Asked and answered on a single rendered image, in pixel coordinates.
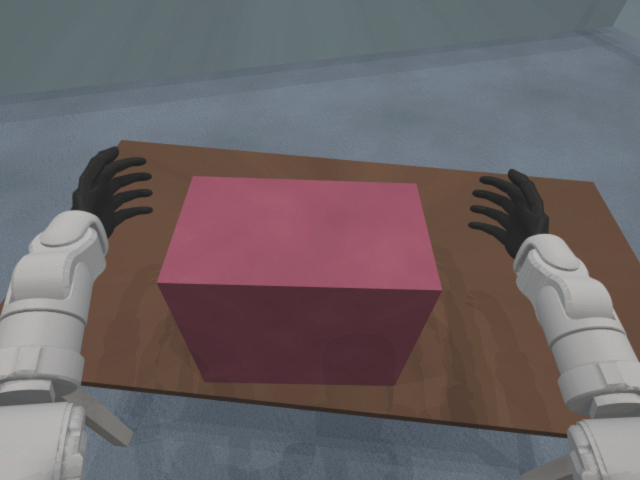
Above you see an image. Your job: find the robot right upper arm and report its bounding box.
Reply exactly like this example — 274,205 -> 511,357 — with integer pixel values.
567,417 -> 640,480

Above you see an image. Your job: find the robot left upper arm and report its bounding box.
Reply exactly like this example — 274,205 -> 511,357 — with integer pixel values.
0,402 -> 88,480

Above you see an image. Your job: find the robot right hand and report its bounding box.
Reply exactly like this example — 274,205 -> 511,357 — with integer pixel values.
468,169 -> 549,259

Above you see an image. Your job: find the left robot forearm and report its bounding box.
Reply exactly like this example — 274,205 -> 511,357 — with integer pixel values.
0,210 -> 109,406

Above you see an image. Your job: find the carton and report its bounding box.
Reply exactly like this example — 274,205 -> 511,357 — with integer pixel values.
157,176 -> 442,386

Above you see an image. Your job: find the table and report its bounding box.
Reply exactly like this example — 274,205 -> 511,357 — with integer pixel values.
0,140 -> 640,480

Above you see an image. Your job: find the robot left hand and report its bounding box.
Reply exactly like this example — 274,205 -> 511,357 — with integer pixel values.
71,146 -> 153,239

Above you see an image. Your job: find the right robot forearm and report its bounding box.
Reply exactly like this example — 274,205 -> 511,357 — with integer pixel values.
513,234 -> 640,419

